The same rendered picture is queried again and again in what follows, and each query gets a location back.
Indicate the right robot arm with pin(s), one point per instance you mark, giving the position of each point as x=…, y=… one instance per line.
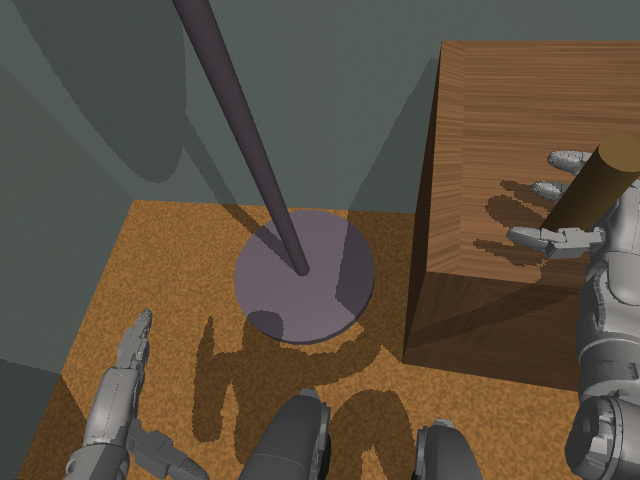
x=604, y=443

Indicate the left robot arm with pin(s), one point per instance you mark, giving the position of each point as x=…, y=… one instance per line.
x=101, y=461

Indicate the can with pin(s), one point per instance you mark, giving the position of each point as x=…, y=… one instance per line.
x=609, y=172

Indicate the left robot hand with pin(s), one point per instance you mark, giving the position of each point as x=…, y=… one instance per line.
x=113, y=414

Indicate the right robot hand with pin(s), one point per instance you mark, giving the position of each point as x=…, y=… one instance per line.
x=618, y=229

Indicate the coat stand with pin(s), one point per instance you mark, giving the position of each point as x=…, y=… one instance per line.
x=306, y=276

